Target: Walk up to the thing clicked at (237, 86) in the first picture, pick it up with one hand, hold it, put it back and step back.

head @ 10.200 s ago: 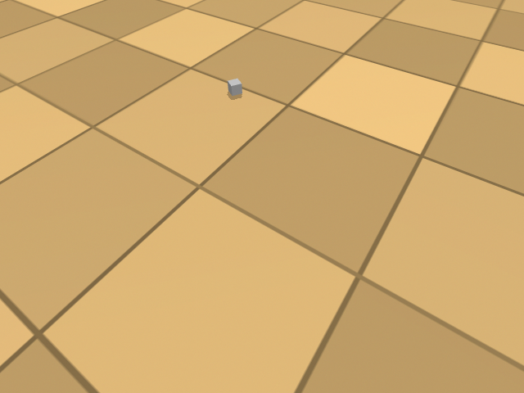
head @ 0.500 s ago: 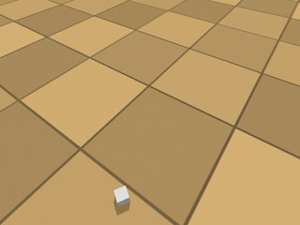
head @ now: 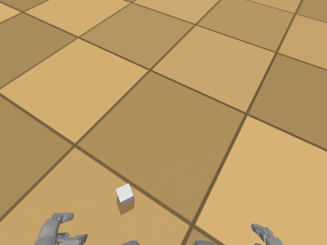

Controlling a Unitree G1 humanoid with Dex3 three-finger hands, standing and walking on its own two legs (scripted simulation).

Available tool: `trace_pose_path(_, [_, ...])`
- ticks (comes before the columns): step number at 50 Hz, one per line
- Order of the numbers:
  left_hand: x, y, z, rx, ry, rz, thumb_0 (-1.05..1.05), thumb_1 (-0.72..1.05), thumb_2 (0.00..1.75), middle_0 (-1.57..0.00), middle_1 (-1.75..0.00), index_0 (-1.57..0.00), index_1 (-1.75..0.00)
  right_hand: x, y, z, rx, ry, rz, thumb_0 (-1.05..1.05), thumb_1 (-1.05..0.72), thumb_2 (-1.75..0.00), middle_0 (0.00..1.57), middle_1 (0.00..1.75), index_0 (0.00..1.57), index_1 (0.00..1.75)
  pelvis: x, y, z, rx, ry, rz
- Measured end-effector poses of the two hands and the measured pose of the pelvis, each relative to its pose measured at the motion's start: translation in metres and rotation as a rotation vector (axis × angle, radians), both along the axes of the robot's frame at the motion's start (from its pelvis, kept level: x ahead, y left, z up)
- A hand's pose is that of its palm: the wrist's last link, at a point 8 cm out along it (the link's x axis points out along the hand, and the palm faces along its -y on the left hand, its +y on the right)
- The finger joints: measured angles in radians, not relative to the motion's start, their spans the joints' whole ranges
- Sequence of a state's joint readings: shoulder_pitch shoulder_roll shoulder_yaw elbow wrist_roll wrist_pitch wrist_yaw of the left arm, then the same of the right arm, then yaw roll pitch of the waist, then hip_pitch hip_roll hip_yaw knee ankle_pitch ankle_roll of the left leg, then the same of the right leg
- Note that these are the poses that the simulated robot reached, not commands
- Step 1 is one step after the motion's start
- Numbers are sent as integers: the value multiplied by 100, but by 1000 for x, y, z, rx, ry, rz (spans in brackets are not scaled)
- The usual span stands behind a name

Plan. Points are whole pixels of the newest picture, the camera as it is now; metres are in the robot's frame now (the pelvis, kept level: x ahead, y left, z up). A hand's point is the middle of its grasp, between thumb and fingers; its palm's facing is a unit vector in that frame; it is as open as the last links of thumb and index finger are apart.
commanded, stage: rise first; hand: left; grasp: from above
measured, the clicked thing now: (125, 194) +0.41 +0.21 -0.72
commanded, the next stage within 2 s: none
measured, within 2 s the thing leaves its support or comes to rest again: neither
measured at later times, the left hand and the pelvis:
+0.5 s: hand out of the picture +0.13 +0.27 -0.22, palm faces -0.14 -0.85 -0.50, open 14.2 cm; pelvis -0.01 +0.00 -0.08, yaw +0 degrees
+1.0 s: hand (91, 225) +0.22 +0.28 -0.40, palm faces -0.36 -0.42 -0.83, open 14.0 cm; pelvis -0.06 +0.00 -0.25, yaw -1 degrees
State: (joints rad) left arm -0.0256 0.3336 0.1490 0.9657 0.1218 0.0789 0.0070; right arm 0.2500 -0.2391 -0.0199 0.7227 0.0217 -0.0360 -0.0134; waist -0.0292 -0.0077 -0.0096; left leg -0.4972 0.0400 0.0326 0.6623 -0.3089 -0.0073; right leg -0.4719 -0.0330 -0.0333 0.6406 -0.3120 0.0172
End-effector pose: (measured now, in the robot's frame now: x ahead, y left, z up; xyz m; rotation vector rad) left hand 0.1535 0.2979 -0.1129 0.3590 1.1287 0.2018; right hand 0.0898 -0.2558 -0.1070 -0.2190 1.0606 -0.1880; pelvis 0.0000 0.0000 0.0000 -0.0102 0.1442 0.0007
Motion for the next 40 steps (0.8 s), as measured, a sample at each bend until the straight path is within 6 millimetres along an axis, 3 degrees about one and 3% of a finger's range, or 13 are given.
trace_pose_path(6, [-11,2,-21,38,39,-8,0,-25,92,-17,-94,-17,-94,9,0,-13,-8,-54,19,1,-96,-91,21,30,21,30,-2,2,-20,-5,58,-2])
trace_pose_path(13, [-21,5,-41,77,24,-43,0,-48,93,-17,-100,-17,-100,33,1,-30,-37,-128,55,1,-96,-91,20,30,21,30,-5,3,-45,-13,113,2])
trace_pose_path(22, [-29,5,-57,121,38,-101,-1,-56,94,-15,-104,-15,-104,63,14,-45,-37,-224,103,1,-96,-91,20,30,21,30,-8,4,-69,-24,169,7])
trace_pose_path(31, [-29,7,-80,182,38,-166,-1,-59,96,-11,-107,-11,-108,75,22,-71,-23,-271,138,1,-95,-91,21,30,21,30,-14,5,-97,-31,229,12])
trace_pose_path(35, [-20,13,-106,250,45,-235,-1,-59,96,-10,-108,-11,-108,74,20,-94,-26,-275,161,1,-95,-91,21,30,21,30,-21,4,-119,-27,275,11])
trace_pose_path(40, [4,15,-149,359,17,-361,-1,-57,96,-9,-108,-10,-108,68,9,-141,-39,-247,174,1,-92,-91,21,30,21,30,-33,1,-159,-21,343,9])
